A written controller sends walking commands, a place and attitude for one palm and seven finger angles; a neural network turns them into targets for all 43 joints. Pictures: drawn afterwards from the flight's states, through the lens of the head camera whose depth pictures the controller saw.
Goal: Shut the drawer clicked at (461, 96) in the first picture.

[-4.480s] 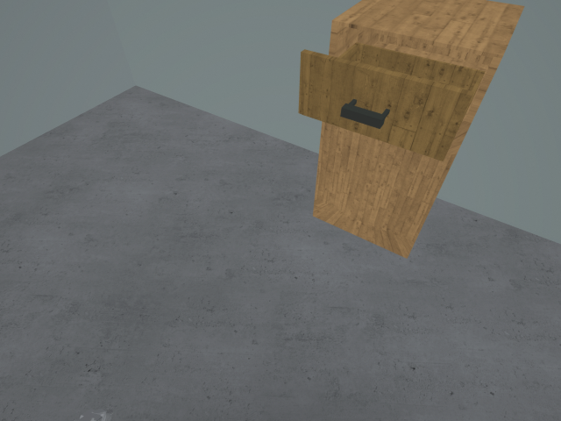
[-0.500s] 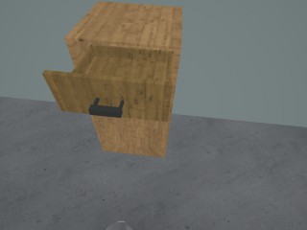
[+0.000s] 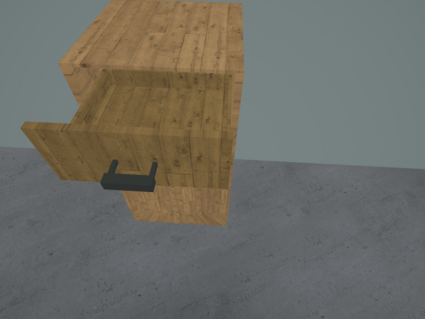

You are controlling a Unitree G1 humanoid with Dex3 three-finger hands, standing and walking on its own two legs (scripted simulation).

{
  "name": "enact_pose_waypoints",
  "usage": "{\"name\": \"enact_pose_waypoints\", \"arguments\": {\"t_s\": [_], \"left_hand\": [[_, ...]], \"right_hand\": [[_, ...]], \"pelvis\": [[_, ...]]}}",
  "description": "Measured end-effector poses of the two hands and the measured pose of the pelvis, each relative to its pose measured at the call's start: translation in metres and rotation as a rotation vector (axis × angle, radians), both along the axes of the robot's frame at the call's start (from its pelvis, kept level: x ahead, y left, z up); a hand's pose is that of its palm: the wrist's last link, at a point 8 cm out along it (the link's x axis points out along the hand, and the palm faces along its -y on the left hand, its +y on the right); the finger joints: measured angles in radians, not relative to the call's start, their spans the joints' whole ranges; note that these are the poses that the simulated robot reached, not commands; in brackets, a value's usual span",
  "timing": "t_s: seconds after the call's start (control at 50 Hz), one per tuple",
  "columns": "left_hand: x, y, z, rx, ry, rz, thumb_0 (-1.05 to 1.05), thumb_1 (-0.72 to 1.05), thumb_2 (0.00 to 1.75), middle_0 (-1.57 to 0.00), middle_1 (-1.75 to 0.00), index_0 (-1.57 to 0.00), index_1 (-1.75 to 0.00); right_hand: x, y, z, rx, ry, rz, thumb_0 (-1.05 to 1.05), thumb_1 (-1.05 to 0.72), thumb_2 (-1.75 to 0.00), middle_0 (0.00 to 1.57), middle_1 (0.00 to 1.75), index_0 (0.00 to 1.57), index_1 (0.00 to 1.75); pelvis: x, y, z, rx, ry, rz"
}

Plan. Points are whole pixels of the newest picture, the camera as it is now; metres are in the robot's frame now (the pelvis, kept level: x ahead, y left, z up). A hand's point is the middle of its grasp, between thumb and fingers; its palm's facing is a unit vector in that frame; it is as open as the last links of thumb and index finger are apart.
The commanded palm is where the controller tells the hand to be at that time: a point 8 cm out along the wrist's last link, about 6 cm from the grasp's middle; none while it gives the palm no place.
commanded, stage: come to a stop and stand still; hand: left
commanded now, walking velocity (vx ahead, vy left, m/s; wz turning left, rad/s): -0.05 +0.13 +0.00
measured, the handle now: (131, 173) +0.39 +0.20 +0.02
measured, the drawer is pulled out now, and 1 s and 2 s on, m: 0.23 0.23 0.23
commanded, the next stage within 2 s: look again from close up in 0.74 s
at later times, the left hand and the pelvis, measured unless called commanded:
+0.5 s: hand out of the picture -0.02 +0.20 -0.17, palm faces +0.09 -0.98 -0.19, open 7.3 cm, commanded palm none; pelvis -0.04 +0.01 +0.01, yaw +1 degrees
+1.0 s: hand out of the picture -0.08 +0.17 -0.17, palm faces +0.04 -0.98 -0.18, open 7.3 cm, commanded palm none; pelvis -0.04 +0.02 +0.00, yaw +0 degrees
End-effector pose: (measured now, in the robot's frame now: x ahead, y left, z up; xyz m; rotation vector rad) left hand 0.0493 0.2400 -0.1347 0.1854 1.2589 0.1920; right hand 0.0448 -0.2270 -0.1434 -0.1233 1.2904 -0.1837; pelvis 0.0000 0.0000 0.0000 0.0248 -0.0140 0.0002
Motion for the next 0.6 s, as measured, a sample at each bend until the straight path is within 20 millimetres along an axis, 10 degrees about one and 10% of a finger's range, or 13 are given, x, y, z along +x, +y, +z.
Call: {"name": "enact_pose_waypoints", "arguments": {"t_s": [0.26,0.6], "left_hand": [[-0.012,-0.022,0.017,0.009,-0.030,0.001,0.00,0.92,0.90,-0.21,-0.30,-0.20,-0.30],[-0.107,0.005,-0.008,-0.074,0.119,0.063,0.00,0.91,0.90,-0.20,-0.30,-0.20,-0.30]], "right_hand": [[-0.037,-0.015,-0.003,0.036,0.080,-0.009,0.00,-0.91,-0.90,0.19,0.30,0.19,0.30],[-0.081,0.026,0.013,-0.002,0.072,0.029,0.01,-0.92,-0.90,0.20,0.30,0.20,0.30]], "pelvis": [[-0.018,-0.014,0.009,0.003,-0.001,0.012],[-0.046,0.019,0.010,-0.008,-0.024,0.005]]}}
